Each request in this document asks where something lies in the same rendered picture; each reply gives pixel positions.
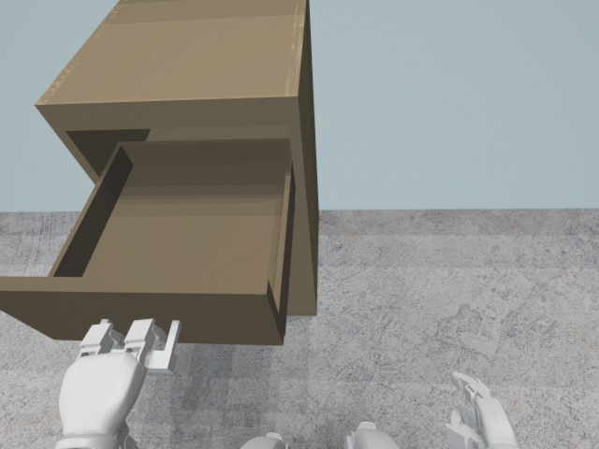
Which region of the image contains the right robot shin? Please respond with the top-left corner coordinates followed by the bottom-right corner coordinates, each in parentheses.
top-left (356, 422), bottom-right (376, 431)

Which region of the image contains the robot left hand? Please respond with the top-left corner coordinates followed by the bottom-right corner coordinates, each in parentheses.
top-left (59, 318), bottom-right (168, 449)

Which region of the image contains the cabinet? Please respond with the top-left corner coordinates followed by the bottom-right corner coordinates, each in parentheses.
top-left (35, 0), bottom-right (319, 316)

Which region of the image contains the robot right hand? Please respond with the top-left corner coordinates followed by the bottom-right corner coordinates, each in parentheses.
top-left (445, 371), bottom-right (520, 449)

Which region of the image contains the left robot shin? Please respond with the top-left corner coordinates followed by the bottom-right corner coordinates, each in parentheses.
top-left (266, 432), bottom-right (283, 441)

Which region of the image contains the handle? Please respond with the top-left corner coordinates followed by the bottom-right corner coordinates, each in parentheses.
top-left (100, 319), bottom-right (182, 373)

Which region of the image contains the drawer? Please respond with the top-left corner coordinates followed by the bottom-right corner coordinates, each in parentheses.
top-left (0, 138), bottom-right (296, 346)

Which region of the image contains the robot shin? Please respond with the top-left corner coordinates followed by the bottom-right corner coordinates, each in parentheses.
top-left (266, 432), bottom-right (283, 441)
top-left (356, 422), bottom-right (376, 431)

